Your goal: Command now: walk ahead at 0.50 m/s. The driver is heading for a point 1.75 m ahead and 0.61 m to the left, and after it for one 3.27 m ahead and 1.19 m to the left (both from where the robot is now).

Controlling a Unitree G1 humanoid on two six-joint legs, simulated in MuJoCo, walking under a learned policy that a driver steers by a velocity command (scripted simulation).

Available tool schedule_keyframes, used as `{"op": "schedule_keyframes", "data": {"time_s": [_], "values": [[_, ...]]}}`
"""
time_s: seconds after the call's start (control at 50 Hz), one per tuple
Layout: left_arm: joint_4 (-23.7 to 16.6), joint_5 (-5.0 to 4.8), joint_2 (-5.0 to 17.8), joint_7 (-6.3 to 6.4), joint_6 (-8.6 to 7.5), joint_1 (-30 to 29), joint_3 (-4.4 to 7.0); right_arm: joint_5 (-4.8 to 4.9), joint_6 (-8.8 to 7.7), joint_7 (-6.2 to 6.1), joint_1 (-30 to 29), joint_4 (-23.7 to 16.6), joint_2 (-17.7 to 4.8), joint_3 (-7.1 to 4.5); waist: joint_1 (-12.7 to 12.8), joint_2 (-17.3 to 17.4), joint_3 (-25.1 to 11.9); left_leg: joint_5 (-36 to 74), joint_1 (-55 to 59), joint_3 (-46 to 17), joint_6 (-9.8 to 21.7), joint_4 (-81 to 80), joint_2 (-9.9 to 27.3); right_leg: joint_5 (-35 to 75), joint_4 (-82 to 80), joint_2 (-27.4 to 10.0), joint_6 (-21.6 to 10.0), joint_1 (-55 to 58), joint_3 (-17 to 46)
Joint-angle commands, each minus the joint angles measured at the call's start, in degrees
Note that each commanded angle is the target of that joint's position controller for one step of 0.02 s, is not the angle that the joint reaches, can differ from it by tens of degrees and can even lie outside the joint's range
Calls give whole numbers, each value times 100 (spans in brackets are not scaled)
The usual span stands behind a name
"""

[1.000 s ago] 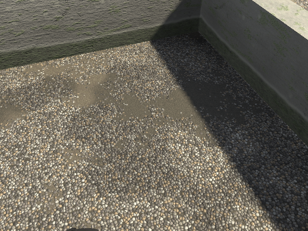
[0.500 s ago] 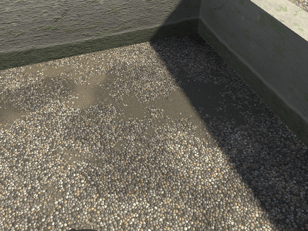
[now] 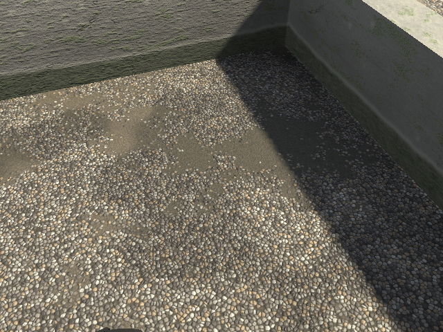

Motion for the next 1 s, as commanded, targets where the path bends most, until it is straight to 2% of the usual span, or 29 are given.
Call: {"op": "schedule_keyframes", "data": {"time_s": [0.02,0.04,0.06,0.08,0.1,0.12,0.14,0.16,0.18,0.2,0.22,0.28,0.38,0.44,0.52,0.7,0.72,0.74,0.78,0.8,0.82,0.92,0.94,1.0], "values": [[-654,-8,347,-58,-99,-815,97,30,-60,-15,-563,-613,-384,-100,58,120,58,1425,79,-606,116,-708,383,1744,-448,-372,-130,-393,202],[-592,65,364,-76,-118,-635,108,2,-36,-26,-484,-583,-515,-157,92,181,-169,1680,142,-592,123,-650,446,2043,-424,-345,-119,-250,110],[-442,21,437,23,-113,-341,122,-10,-94,-17,-100,-455,-426,-139,-37,25,-710,604,356,-425,98,-649,277,1015,-633,-329,-134,83,305],[-503,-15,450,41,-93,-548,125,-4,-107,-4,-172,-483,-300,-85,-65,-105,-400,387,232,-431,102,-694,222,714,-722,-348,-141,-86,400],[-543,-25,435,44,-76,-621,118,-2,-118,0,-257,-490,-282,-73,-40,-96,-277,334,199,-436,118,-705,212,576,-777,-373,-144,-186,455],[-655,-11,346,-57,-100,-817,96,29,-61,-15,-563,-612,-381,-99,56,115,54,1426,85,-608,114,-697,375,1734,-454,-378,-134,-401,207],[-593,63,363,-76,-119,-635,107,2,-36,-26,-484,-582,-513,-157,91,183,-173,1682,147,-597,122,-643,442,2035,-425,-349,-121,-256,112],[-405,20,427,25,-111,-255,119,-14,-92,-16,-31,-424,-419,-132,-29,12,-741,529,380,-434,102,-660,280,893,-680,-343,-143,101,337],[-429,-18,441,44,-89,-403,123,-10,-99,-1,-50,-425,-282,-71,-62,-148,-384,211,256,-441,110,-733,214,478,-837,-378,-164,-86,481],[-550,-3,334,-50,-115,-624,100,-6,-44,-17,-425,-559,-330,-71,58,20,52,1196,70,-612,107,-763,374,1505,-576,-386,-169,-308,297],[-460,60,307,-75,-129,-400,100,-28,-30,-23,-354,-511,-405,-100,120,78,-194,1308,112,-597,111,-747,425,1639,-663,-410,-172,-84,287],[-321,33,281,-89,-139,-332,89,-68,-10,-17,-202,-444,-255,-39,70,-108,-292,917,166,-526,-2,-926,354,1629,-1056,-539,-205,125,546],[-80,39,293,-109,-108,-243,97,-33,-34,10,-81,-244,-293,-40,83,-31,-120,1018,450,-660,-15,-1627,397,1504,-1770,-722,-146,362,775],[102,38,328,-111,-113,-96,133,4,-50,22,19,-104,-381,-81,94,36,-141,1465,715,-751,22,-1912,434,1626,-2030,-772,-141,571,759],[256,3,292,-86,-140,-22,149,42,-48,25,51,-1,-392,-109,67,58,-238,1851,938,-798,46,-2135,453,1826,-2197,-830,-123,752,686],[457,-15,326,-19,-138,87,184,58,-23,30,38,89,-444,-141,34,38,-259,2308,1052,-857,92,-2338,477,1848,-2310,-891,-78,808,553],[588,151,478,-19,-121,603,77,-3,37,-67,720,331,-791,-181,-197,367,-197,2308,1527,-885,338,-2441,379,1785,-2278,-955,-352,482,804],[601,102,523,-14,-141,572,95,-37,80,-108,740,390,-705,-165,-168,219,-40,2551,1504,-926,433,-2471,453,1704,-2295,-967,-380,382,712],[540,88,539,-29,-177,499,68,-43,123,-150,579,380,-662,-120,-131,42,-37,2747,1548,-944,502,-2494,493,1594,-2259,-972,-340,285,658],[457,132,466,-38,-162,491,30,-91,152,-134,519,330,-639,-97,-111,-60,-137,2621,1534,-927,509,-2542,474,1722,-2257,-981,-360,395,683],[446,138,483,-36,-144,486,27,-84,170,-111,529,353,-664,-105,-129,-116,-115,2434,1467,-929,501,-2601,445,1722,-2226,-971,-360,427,680],[380,147,575,14,-91,694,0,-69,169,-71,659,480,-725,-88,-62,-70,47,2195,1222,-920,500,-2775,376,1593,-2179,-947,-308,485,648],[434,107,677,35,-111,734,22,-17,146,-101,732,568,-791,-106,-93,-27,119,2191,1223,-923,481,-2766,360,1491,-2169,-930,-254,382,617],[441,106,673,48,-137,815,-2,-25,138,-146,855,692,-810,-89,-93,-60,87,2223,1233,-935,478,-2788,358,1476,-2168,-919,-206,384,573]]}}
